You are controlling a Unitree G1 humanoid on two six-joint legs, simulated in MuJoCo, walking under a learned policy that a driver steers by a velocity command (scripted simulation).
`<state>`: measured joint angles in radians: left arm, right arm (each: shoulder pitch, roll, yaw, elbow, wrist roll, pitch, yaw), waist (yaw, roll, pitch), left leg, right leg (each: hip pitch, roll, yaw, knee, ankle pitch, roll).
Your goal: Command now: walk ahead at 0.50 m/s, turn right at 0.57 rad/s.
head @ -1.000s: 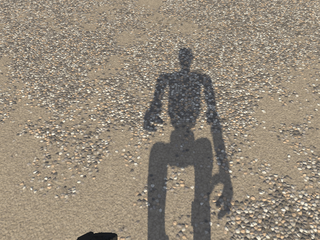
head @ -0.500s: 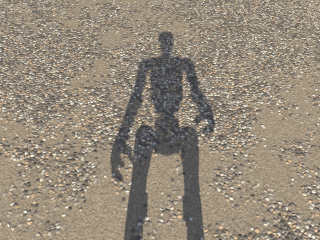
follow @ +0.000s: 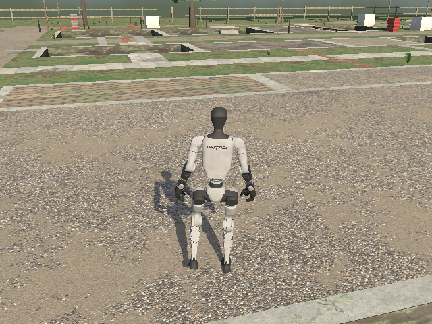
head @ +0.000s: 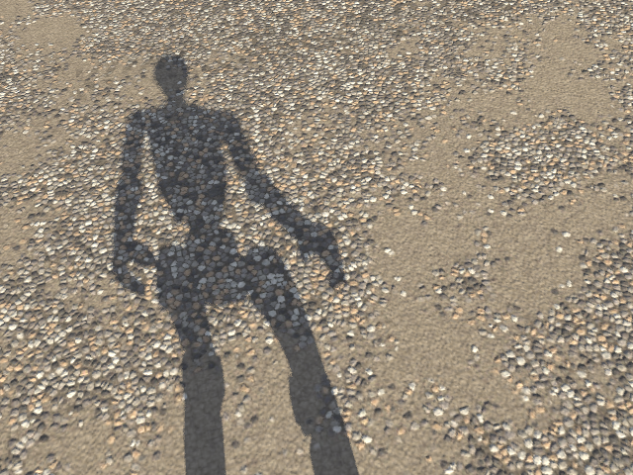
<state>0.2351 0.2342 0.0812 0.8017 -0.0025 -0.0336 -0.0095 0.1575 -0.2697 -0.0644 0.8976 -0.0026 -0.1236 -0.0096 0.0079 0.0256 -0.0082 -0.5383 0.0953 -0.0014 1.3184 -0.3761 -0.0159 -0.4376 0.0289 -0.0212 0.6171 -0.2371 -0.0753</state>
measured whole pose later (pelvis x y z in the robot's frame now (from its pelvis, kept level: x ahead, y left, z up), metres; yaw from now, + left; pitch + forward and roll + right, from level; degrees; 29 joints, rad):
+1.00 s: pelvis +0.21 -0.01 +0.02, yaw +23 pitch +3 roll +1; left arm 0.19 0.23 0.07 0.74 0.02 0.00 0.06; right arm 0.16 -0.31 -0.11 0.66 0.02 0.06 -0.02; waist 0.03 0.04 0.00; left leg -0.58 0.00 -0.05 1.06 -0.35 -0.08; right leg -0.28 -0.06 -0.06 0.45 -0.22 0.00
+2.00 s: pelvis +0.20 -0.04 +0.00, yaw +14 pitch +3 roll +2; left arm 0.19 0.27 0.07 0.63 0.02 0.02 -0.01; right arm 0.14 -0.30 -0.10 0.70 0.00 0.03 -0.05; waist 0.00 0.04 0.03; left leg -0.52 0.06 0.01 1.09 -0.54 -0.06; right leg -0.39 0.02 -0.01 0.69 -0.35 -0.06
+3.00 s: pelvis +0.22 +0.00 +0.01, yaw +4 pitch -1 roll +0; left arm 0.21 0.20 0.05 0.63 0.01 0.01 0.02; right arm 0.16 -0.21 -0.04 0.72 -0.01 -0.02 -0.01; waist 0.00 0.00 0.03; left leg -0.22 -0.02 -0.03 0.55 -0.31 0.01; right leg -0.24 0.08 0.15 0.56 -0.29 -0.01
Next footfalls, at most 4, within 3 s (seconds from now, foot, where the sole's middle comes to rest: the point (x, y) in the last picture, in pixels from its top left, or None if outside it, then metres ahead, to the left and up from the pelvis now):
0.32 left None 0.33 0.12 -0.76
0.74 right None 0.31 -0.11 -0.76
1.16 left None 0.19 0.14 -0.76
1.50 right None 0.29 -0.08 -0.76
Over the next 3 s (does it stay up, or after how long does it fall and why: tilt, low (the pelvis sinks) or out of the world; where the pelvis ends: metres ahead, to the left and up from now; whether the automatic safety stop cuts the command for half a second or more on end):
stays up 0.22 0.00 0.01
